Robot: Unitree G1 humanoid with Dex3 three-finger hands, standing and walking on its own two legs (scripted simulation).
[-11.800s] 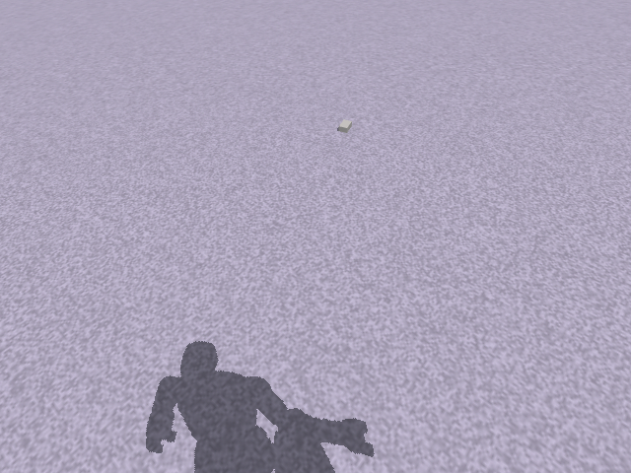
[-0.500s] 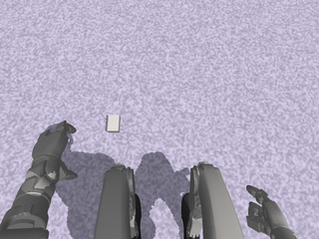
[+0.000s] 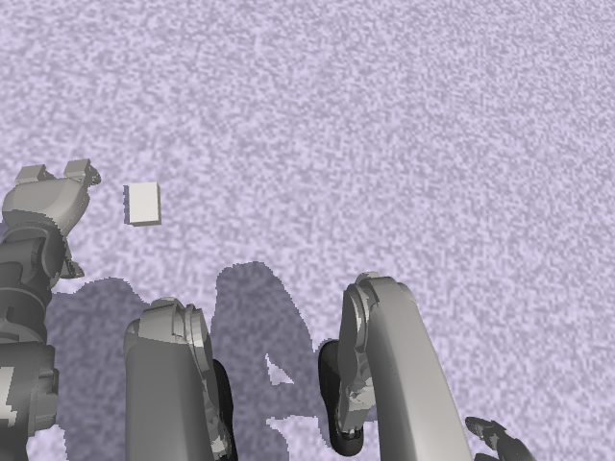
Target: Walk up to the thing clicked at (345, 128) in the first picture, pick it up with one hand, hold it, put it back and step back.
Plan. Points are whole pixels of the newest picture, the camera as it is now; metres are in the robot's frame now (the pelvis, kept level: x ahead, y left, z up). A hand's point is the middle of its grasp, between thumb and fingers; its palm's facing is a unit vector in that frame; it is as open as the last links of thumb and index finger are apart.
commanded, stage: rise first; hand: left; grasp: from above
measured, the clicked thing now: (145, 204) +0.53 +0.25 -0.37
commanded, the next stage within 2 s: none
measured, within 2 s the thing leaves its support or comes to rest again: neither
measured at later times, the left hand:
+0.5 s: hand (89, 216) +0.46 +0.29 -0.21, palm faces -0.46 -0.03 -0.89, open 14.1 cm
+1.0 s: hand (100, 212) +0.48 +0.28 -0.24, palm faces -0.46 -0.03 -0.89, open 14.2 cm
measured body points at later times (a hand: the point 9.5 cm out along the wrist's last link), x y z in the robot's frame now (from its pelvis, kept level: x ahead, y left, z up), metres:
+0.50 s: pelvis +0.00 -0.01 -0.05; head +0.25 +0.05 +0.32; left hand +0.48 +0.29 -0.16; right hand +0.06 -0.29 -0.16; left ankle +0.09 +0.11 -0.35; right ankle +0.10 -0.12 -0.35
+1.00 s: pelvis +0.01 +0.00 -0.06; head +0.26 +0.06 +0.30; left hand +0.50 +0.28 -0.19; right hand +0.04 -0.28 -0.16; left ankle +0.09 +0.11 -0.35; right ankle +0.10 -0.12 -0.35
